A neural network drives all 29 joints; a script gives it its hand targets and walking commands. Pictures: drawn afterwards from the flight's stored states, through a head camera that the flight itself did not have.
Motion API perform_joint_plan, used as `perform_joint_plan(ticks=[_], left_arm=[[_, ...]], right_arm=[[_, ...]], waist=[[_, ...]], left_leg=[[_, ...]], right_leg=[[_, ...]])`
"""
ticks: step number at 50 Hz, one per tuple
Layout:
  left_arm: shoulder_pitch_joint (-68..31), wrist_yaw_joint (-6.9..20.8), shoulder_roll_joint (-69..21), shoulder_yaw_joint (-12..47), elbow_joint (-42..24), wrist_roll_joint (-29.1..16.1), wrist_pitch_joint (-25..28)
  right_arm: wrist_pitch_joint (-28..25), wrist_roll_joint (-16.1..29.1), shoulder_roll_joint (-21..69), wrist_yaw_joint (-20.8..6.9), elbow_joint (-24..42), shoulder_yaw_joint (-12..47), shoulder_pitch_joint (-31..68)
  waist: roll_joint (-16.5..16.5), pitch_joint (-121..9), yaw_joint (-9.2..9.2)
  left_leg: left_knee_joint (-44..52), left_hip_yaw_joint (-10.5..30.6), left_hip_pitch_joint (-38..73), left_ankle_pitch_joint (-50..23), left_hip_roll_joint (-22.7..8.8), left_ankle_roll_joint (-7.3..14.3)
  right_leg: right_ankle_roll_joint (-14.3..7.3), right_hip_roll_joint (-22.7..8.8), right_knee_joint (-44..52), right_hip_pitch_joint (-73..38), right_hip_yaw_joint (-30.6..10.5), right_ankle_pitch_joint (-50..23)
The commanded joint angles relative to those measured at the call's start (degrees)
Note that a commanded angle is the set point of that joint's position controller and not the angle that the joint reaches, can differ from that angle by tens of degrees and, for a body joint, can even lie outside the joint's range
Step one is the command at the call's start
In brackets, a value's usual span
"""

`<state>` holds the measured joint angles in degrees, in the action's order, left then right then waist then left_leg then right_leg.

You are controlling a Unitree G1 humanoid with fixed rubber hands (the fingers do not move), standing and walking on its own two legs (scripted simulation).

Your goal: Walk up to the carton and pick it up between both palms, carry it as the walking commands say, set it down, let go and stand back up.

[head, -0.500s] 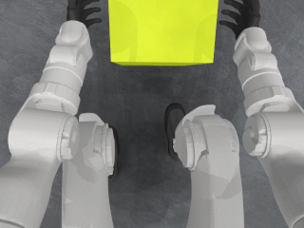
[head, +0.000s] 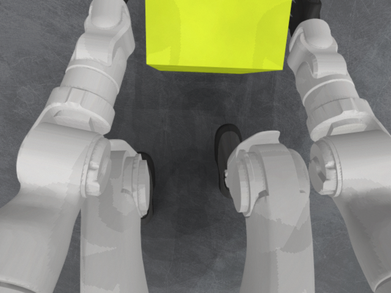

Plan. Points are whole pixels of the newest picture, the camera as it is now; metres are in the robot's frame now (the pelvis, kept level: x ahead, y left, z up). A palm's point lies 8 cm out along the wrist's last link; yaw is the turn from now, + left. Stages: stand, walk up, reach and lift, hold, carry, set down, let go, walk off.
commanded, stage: reach and lift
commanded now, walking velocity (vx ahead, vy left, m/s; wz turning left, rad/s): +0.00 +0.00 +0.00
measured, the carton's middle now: (208, 17) +0.52 -0.08 -0.26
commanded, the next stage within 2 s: none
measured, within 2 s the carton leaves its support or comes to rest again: leaves its support in 0.68 s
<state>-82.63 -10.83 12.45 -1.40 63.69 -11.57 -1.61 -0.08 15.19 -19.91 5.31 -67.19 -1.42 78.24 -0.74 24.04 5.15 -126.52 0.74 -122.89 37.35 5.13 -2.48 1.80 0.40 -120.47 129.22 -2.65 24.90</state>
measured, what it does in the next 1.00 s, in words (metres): stands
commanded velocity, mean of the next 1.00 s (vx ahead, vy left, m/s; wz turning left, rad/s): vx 0.00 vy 0.00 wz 0.00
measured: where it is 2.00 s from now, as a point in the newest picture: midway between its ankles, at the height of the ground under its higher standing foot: (185, 186)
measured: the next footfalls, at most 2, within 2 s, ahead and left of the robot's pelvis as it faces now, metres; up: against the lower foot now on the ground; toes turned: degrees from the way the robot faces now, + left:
none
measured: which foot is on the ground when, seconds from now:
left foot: down 0.00-1.00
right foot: down 0.00-1.00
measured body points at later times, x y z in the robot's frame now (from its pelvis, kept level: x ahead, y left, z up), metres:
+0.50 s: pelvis +0.00 +0.00 -0.01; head +0.36 -0.02 +0.24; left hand +0.55 +0.07 -0.19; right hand +0.52 -0.22 -0.20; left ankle +0.10 +0.12 -0.34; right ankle +0.15 -0.13 -0.34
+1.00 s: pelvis -0.02 +0.00 +0.00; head +0.33 -0.04 +0.27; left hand +0.54 +0.07 -0.15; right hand +0.50 -0.22 -0.16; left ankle +0.10 +0.12 -0.34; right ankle +0.15 -0.13 -0.34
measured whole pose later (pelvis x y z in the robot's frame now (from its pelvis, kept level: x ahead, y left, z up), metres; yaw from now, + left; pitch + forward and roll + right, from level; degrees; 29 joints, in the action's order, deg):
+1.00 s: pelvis -0.02 +0.00 +0.00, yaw +1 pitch +26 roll +1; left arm -81.9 -11.3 7.0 -15.7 51.2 -0.6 -14.3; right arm 15.4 5.1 -16.0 8.1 -48.0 -14.0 77.0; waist -2.7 30.0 5.4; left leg -125.3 1.4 -117.0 34.6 8.8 -3.9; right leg 4.7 3.7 -119.8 122.2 -5.2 23.5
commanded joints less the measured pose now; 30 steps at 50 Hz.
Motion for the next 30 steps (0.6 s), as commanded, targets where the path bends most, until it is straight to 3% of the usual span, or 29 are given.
perform_joint_plan(ticks=[1,2,3,4,5,6,8,9,11,12,14,16,17,19,20,21,22,25,27,28,29,30], left_arm=[[-15.9,1.8,-7.7,1.5,-6.5,2.2,2.1],[-18.5,1.9,-8.5,1.1,-7.1,3.2,2.3],[-17.8,2.0,-9.8,1.3,-5.3,4.2,2.2],[-20.6,2.7,-13.3,1.8,-7.4,3.7,2.5],[-21.6,3.4,-17.5,3.9,-7.8,3.3,2.2],[-24.2,4.1,-20.3,5.2,-8.8,3.6,1.9],[-25.8,6.7,-32.3,6.7,-8.9,3.4,1.3],[-24.1,7.2,-34.8,5.7,-6.2,4.2,0.5],[-25.7,9.3,-42.0,7.4,-7.1,4.4,-0.3],[-26.1,10.0,-43.1,6.3,-7.1,5.5,-0.9],[-25.4,11.1,-46.3,5.7,-6.0,7.2,-1.9],[-27.3,12.4,-49.1,3.7,-7.5,9.0,-2.7],[-27.3,13.2,-50.2,3.3,-7.5,9.0,-3.3],[-26.6,13.2,-50.6,4.0,-9.4,9.7,-3.7],[-26.9,13.8,-53.6,4.3,-9.5,9.3,-3.9],[-27.5,14.1,-52.7,4.4,-10.6,9.4,-4.0],[-27.1,14.5,-55.9,4.3,-10.5,9.1,-4.3],[-25.3,14.9,-56.6,4.6,-11.0,8.6,-5.0],[-22.9,15.0,-59.1,4.6,-13.5,9.0,-5.2],[-26.3,14.5,-57.8,7.3,-20.2,6.9,-5.1],[-26.6,14.3,-58.7,8.0,-19.7,6.6,-5.2],[-27.7,14.3,-59.3,9.1,-21.0,5.0,-5.5]], right_arm=[[-3.8,1.9,5.1,-0.8,13.0,1.0,24.9],[-3.3,2.1,8.1,-1.5,12.1,2.0,26.6],[-3.3,1.6,7.7,-1.5,8.9,0.7,24.9],[-3.4,1.6,12.3,-2.1,9.7,1.2,26.7],[-3.0,1.0,15.4,-2.7,7.4,1.2,25.7],[-2.7,1.0,18.8,-3.8,8.6,2.3,28.1],[-2.8,2.0,27.2,-5.5,13.5,5.2,35.7],[-2.4,1.1,28.5,-6.2,13.6,4.7,37.1],[-1.7,2.5,36.3,-8.2,16.0,7.9,41.4],[-1.2,2.9,37.0,-8.8,18.3,8.8,43.9],[-0.3,1.7,40.4,-9.8,17.9,8.3,44.5],[1.0,1.2,43.3,-10.5,18.2,8.5,45.2],[1.4,0.3,44.5,-11.0,17.3,6.9,43.9],[1.9,1.5,45.5,-11.7,19.5,7.7,44.9],[2.1,0.5,47.3,-11.8,19.9,7.7,45.2],[2.5,1.3,47.1,-12.1,20.3,7.9,43.3],[2.1,0.4,47.1,-12.0,21.4,8.1,44.7],[3.2,0.3,50.3,-12.5,22.5,7.6,41.8],[3.2,1.2,51.5,-12.3,28.7,10.5,43.6],[3.7,2.4,52.8,-12.2,32.4,11.2,44.2],[4.1,2.4,52.3,-12.1,31.3,11.5,42.7],[4.2,2.7,52.6,-11.9,34.5,12.5,45.3]], waist=[[-2.9,-75.4,-1.37],[-2.3,-72.3,-2.68],[-4.4,-70.2,-1.88],[-3.9,-73.4,-1.17],[-4.0,-71.8,1.48],[-5.4,-72.9,1.15],[-4.2,-77.6,1.41],[-4.0,-75.6,1.16],[-3.5,-78.2,0.45],[-3.7,-77.4,-0.71],[-3.1,-77.4,0.00],[-3.2,-76.4,-1.16],[-4.2,-75.3,0.55],[-6.8,-78.8,-1.94],[-3.4,-80.1,1.15],[-6.9,-79.0,0.07],[-5.1,-81.5,0.87],[-5.5,-83.2,1.93],[-2.7,-90.6,1.13],[-2.6,-99.9,1.78],[-3.8,-100.8,3.04],[-2.4,-103.6,3.36]], left_leg=[[13.4,-3.0,22.3,-15.7,2.1,0.1],[14.8,-2.9,21.0,-14.2,2.1,0.2],[14.9,-2.0,21.5,-13.5,2.3,-0.1],[14.0,-2.2,22.9,-13.0,2.5,0.0],[14.9,-1.4,23.3,-12.1,2.7,0.0],[14.9,-1.4,24.3,-13.0,2.6,-0.4],[12.3,-2.2,23.7,-14.9,4.3,0.1],[12.4,-1.9,23.9,-14.6,4.4,0.3],[11.7,-2.0,22.9,-15.3,4.7,0.8],[11.7,-2.3,21.3,-14.6,4.8,1.1],[11.5,-2.6,20.4,-14.4,4.8,1.2],[11.6,-3.8,17.1,-12.1,5.2,1.5],[12.1,-3.5,16.1,-11.3,5.2,1.5],[10.7,-4.7,18.8,-13.7,5.2,1.1],[10.7,-3.9,18.5,-14.5,5.1,1.2],[10.4,-4.8,17.5,-15.2,4.8,1.1],[9.2,-5.2,17.1,-15.2,5.5,0.8],[9.6,-4.6,20.2,-17.5,5.1,1.0],[8.7,-5.0,21.3,-20.8,5.9,1.3],[9.4,-5.0,26.8,-23.2,6.0,1.0],[8.6,-5.2,27.0,-24.5,6.1,0.5],[8.7,-5.1,28.6,-25.0,6.5,0.9]], right_leg=[[0.5,1.9,6.5,-41.8,3.8,-15.8],[0.8,1.9,6.6,-39.0,4.3,-13.9],[0.4,2.0,6.3,-36.5,4.5,-12.9],[0.1,1.8,6.3,-38.0,4.5,-12.2],[0.0,2.1,6.6,-35.5,5.3,-11.5],[-0.1,2.2,6.1,-34.6,5.0,-12.3],[-0.6,2.9,5.2,-37.8,5.6,-13.7],[-0.6,3.2,5.3,-35.8,5.8,-12.1],[-0.7,3.4,4.5,-38.3,6.0,-12.8],[-0.9,3.8,4.3,-37.2,5.7,-11.7],[-0.7,4.1,4.2,-39.1,6.3,-12.7],[-0.9,4.5,4.6,-39.7,6.0,-11.1],[-0.9,4.5,4.5,-38.9,6.1,-11.8],[-0.9,4.7,3.8,-38.2,6.1,-11.7],[-0.4,4.9,2.9,-40.2,7.3,-14.0],[-0.8,5.0,3.7,-40.0,5.8,-15.1],[-1.1,4.9,3.7,-43.2,6.0,-15.6],[-0.6,4.9,4.0,-43.1,6.4,-18.0],[-0.5,5.7,3.1,-48.8,6.7,-21.7],[0.2,5.9,3.3,-55.9,7.0,-25.5],[-0.1,6.0,2.8,-55.1,7.1,-26.8],[-0.2,5.7,2.8,-57.1,7.2,-27.3]])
